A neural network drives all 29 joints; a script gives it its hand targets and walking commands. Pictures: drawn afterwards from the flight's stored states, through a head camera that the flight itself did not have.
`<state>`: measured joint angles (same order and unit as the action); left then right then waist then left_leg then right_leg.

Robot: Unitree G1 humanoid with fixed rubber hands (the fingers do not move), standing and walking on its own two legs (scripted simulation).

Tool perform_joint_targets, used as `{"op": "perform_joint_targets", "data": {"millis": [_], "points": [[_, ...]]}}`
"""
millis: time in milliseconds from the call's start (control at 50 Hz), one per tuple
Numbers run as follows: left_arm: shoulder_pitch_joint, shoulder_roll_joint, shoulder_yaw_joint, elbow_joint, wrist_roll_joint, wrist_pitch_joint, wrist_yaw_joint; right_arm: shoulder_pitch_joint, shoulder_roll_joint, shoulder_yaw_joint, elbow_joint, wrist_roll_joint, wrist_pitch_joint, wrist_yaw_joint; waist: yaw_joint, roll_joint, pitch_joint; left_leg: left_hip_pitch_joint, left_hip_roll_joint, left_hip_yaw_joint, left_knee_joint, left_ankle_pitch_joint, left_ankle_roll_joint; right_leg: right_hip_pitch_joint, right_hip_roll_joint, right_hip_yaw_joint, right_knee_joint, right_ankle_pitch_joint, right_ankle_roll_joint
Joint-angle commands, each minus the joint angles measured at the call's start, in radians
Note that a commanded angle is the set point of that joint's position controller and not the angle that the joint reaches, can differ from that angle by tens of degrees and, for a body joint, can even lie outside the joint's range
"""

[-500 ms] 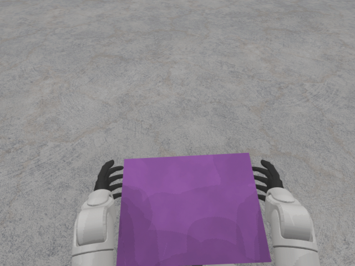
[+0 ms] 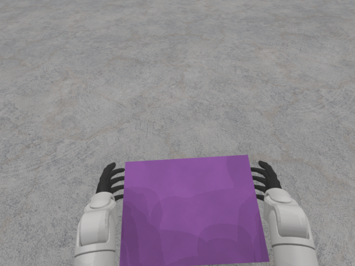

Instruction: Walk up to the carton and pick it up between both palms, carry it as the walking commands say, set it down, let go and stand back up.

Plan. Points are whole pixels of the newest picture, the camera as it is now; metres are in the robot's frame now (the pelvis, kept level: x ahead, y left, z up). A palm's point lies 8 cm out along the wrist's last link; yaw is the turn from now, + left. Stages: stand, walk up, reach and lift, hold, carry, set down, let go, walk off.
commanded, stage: carry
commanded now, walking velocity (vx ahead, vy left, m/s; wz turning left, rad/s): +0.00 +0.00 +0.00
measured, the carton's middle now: (189, 210) +0.27 +0.00 -0.06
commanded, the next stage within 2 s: none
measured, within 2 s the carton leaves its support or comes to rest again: neither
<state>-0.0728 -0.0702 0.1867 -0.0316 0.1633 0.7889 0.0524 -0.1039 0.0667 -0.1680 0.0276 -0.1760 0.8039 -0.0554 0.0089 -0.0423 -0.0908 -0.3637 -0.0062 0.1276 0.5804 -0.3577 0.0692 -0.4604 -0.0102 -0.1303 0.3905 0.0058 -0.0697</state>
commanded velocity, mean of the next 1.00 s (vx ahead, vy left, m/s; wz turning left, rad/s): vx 0.00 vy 0.00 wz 0.00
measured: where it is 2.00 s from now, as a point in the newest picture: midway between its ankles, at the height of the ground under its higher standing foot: outside the picture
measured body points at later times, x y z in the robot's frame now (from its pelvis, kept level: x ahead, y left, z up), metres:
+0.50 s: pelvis -0.01 +0.02 -0.02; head -0.03 +0.01 +0.43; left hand +0.26 +0.21 +0.01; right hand +0.25 -0.17 +0.00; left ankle +0.04 +0.11 -0.73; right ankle +0.15 -0.06 -0.73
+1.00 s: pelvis +0.01 +0.03 -0.01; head -0.01 +0.03 +0.44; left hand +0.29 +0.21 +0.01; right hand +0.27 -0.17 +0.01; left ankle +0.04 +0.11 -0.73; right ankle +0.15 -0.07 -0.73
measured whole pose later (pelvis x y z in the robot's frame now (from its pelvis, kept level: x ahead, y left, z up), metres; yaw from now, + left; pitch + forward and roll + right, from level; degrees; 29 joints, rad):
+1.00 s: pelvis +0.01 +0.03 -0.01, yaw -1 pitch +2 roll +0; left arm -0.05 -0.05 0.15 0.05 0.18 0.73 0.03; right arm -0.04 0.06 -0.17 0.06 -0.17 0.75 -0.07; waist 0.00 -0.02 -0.11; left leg -0.38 -0.01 0.11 0.66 -0.34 0.06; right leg -0.48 -0.01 -0.13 0.47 -0.03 -0.06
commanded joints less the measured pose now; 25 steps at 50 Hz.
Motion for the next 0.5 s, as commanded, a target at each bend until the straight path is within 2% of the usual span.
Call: {"op": "perform_joint_targets", "data": {"millis": [0, 20, 40, 60, 80, 100, 120, 140, 160, 180, 200, 220, 240, 260, 280, 300, 320, 340, 360, 380, 400, 420, 440, 460, 480], "points": [[-0.502, -0.775, -0.659, -0.087, -0.317, -0.014, -0.318, -0.505, 0.783, 0.621, -0.183, 0.320, -0.046, 0.312, -0.010, 0.031, -0.273, -0.011, 0.101, -0.142, -0.176, -0.261, 0.044, 0.182, -0.066, 0.105, -0.037, -0.331, 0.094], [-0.530, -0.796, -0.686, -0.116, -0.344, -0.017, -0.311, -0.523, 0.804, 0.648, -0.188, 0.343, -0.041, 0.311, 0.000, 0.016, -0.284, -0.033, 0.108, -0.138, -0.153, -0.236, 0.040, 0.187, -0.096, 0.142, -0.041, -0.335, 0.071], [-0.485, -0.777, -0.656, -0.064, -0.315, -0.014, -0.314, -0.513, 0.783, 0.613, -0.167, 0.321, -0.041, 0.317, 0.003, 0.015, -0.252, -0.042, 0.101, -0.127, -0.133, -0.240, 0.028, 0.147, -0.106, 0.161, -0.063, -0.382, 0.073], [-0.484, -0.756, -0.659, -0.060, -0.312, -0.032, -0.316, -0.458, 0.765, 0.593, -0.112, 0.304, -0.054, 0.317, 0.003, 0.041, -0.249, -0.045, 0.103, -0.125, -0.138, -0.217, 0.026, 0.152, -0.107, 0.163, -0.046, -0.352, 0.060], [-0.483, -0.772, -0.676, -0.106, -0.345, -0.025, -0.315, -0.486, 0.758, 0.636, -0.213, 0.327, -0.059, 0.309, 0.005, 0.034, -0.280, -0.065, 0.120, -0.171, -0.147, -0.183, 0.027, 0.205, -0.117, 0.169, -0.023, -0.317, 0.048], [-0.529, -0.802, -0.677, -0.066, -0.329, -0.023, -0.314, -0.570, 0.780, 0.623, -0.208, 0.323, -0.060, 0.312, 0.006, 0.067, -0.279, -0.045, 0.097, -0.139, -0.126, -0.212, 0.025, 0.165, -0.110, 0.166, -0.029, -0.328, 0.045], [-0.488, -0.736, -0.575, 0.031, -0.258, -0.047, -0.313, -0.494, 0.736, 0.526, -0.059, 0.254, -0.073, 0.315, 0.001, 0.029, -0.240, -0.057, 0.094, -0.137, -0.127, -0.262, 0.031, 0.138, -0.097, 0.155, -0.030, -0.376, 0.054], [-0.514, -0.792, -0.687, -0.106, -0.342, -0.035, -0.312, -0.541, 0.794, 0.644, -0.223, 0.343, -0.062, 0.318, -0.001, 0.011, -0.241, -0.045, 0.088, -0.147, -0.128, -0.291, 0.028, 0.111, -0.106, 0.173, -0.062, -0.441, 0.047], [-0.436, -0.757, -0.604, 0.051, -0.264, -0.042, -0.315, -0.476, 0.761, 0.581, -0.072, 0.283, -0.070, 0.321, 0.001, -0.016, -0.211, -0.071, 0.111, -0.171, -0.138, -0.318, 0.031, 0.101, -0.112, 0.173, -0.059, -0.470, 0.047], [-0.482, -0.778, -0.638, 0.010, -0.293, -0.060, -0.314, -0.517, 0.774, 0.608, -0.099, 0.292, -0.087, 0.320, 0.004, 0.005, -0.187, -0.069, 0.096, -0.145, -0.135, -0.306, 0.035, 0.109, -0.121, 0.186, -0.097, -0.447, 0.059], [-0.509, -0.769, -0.647, -0.028, -0.301, -0.067, -0.315, -0.541, 0.770, 0.625, -0.152, 0.312, -0.092, 0.325, 0.001, -0.010, -0.212, -0.071, 0.107, -0.182, -0.153, -0.282, 0.033, 0.122, -0.113, 0.168, -0.054, -0.423, 0.053], [-0.491, -0.770, -0.649, -0.005, -0.284, -0.063, -0.314, -0.523, 0.771, 0.615, -0.110, 0.302, -0.086, 0.321, 0.004, 0.022, -0.179, -0.096, 0.106, -0.171, -0.161, -0.301, 0.031, 0.100, -0.114, 0.183, -0.066, -0.450, 0.053], [-0.531, -0.777, -0.664, -0.049, -0.303, -0.072, -0.310, -0.568, 0.777, 0.620, -0.142, 0.324, -0.094, 0.327, 0.003, 0.041, -0.203, -0.082, 0.106, -0.172, -0.160, -0.288, 0.029, 0.118, -0.104, 0.172, -0.037, -0.412, 0.050], [-0.476, -0.768, -0.603, 0.056, -0.258, -0.085, -0.309, -0.542, 0.776, 0.586, -0.075, 0.278, -0.113, 0.322, 0.004, -0.015, -0.235, -0.050, 0.098, -0.154, -0.123, -0.336, 0.041, 0.103, -0.093, 0.154, -0.054, -0.433, 0.067], [-0.497, -0.800, -0.690, -0.053, -0.303, -0.095, -0.307, -0.536, 0.810, 0.645, -0.136, 0.334, -0.117, 0.325, 0.002, 0.077, -0.232, -0.070, 0.094, -0.162, -0.181, -0.347, 0.041, 0.123, -0.059, 0.117, -0.007, -0.381, 0.072], [-0.520, -0.792, -0.683, -0.058, -0.313, -0.092, -0.303, -0.556, 0.777, 0.639, -0.174, 0.324, -0.119, 0.318, 0.002, 0.091, -0.248, -0.066, 0.153, -0.235, -0.229, -0.333, 0.053, 0.146, -0.054, 0.098, 0.074, -0.287, 0.069], [-0.493, -0.780, -0.655, -0.008, -0.287, -0.085, -0.301, -0.512, 0.769, 0.606, -0.109, 0.289, -0.113, 0.312, 0.006, 0.117, -0.200, -0.120, 0.190, -0.279, -0.278, -0.396, 0.058, 0.153, -0.019, 0.058, 0.131, -0.246, 0.066], [-0.489, -0.780, -0.638, 0.006, -0.281, -0.097, -0.299, -0.545, 0.776, 0.599, -0.125, 0.292, -0.126, 0.313, 0.013, 0.152, -0.226, -0.134, 0.187, -0.274, -0.268, -0.406, 0.073, 0.177, -0.014, 0.067, 0.206, -0.259, 0.053], [-0.524, -0.775, -0.673, -0.039, -0.304, -0.095, -0.297, -0.538, 0.773, 0.608, -0.145, 0.307, -0.127, 0.315, 0.008, 0.159, -0.205, -0.106, 0.199, -0.257, -0.266, -0.382, 0.067, 0.124, -0.013, 0.091, 0.190, -0.214, 0.053], [-0.520, -0.769, -0.659, -0.058, -0.299, -0.103, -0.302, -0.523, 0.782, 0.594, -0.135, 0.298, -0.125, 0.317, 0.009, 0.082, -0.219, -0.109, 0.204, -0.263, -0.242, -0.425, 0.079, 0.122, -0.012, 0.076, 0.215, -0.252, 0.065], [-0.460, -0.744, -0.603, 0.039, -0.269, -0.107, -0.309, -0.479, 0.739, 0.558, -0.082, 0.253, -0.135, 0.317, 0.014, 0.111, -0.214, -0.177, 0.203, -0.261, -0.264, -0.544, 0.084, 0.164, 0.022, 0.059, 0.297, -0.322, 0.061], [-0.474, -0.766, -0.632, -0.006, -0.297, -0.109, -0.310, -0.502, 0.764, 0.585, -0.140, 0.274, -0.136, 0.317, 0.019, 0.111, -0.219, -0.190, 0.194, -0.249, -0.236, -0.523, 0.084, 0.187, 0.009, 0.076, 0.284, -0.321, 0.058], [-0.527, -0.762, -0.663, -0.070, -0.318, -0.111, -0.309, -0.515, 0.770, 0.611, -0.141, 0.295, -0.127, 0.318, 0.020, 0.065, -0.248, -0.190, 0.182, -0.212, -0.185, -0.464, 0.064, 0.211, -0.019, 0.102, 0.217, -0.299, 0.058], [-0.494, -0.787, -0.677, -0.051, -0.312, -0.100, -0.314, -0.486, 0.780, 0.609, -0.135, 0.279, -0.117, 0.315, 0.017, 0.054, -0.205, -0.175, 0.153, -0.183, -0.174, -0.435, 0.049, 0.200, -0.010, 0.116, 0.164, -0.259, 0.056], [-0.506, -0.775, -0.653, -0.012, -0.296, -0.097, -0.318, -0.512, 0.768, 0.583, -0.126, 0.268, -0.121, 0.317, 0.015, 0.048, -0.181, -0.133, 0.118, -0.148, -0.119, -0.440, 0.035, 0.131, -0.029, 0.167, 0.083, -0.316, 0.048]]}}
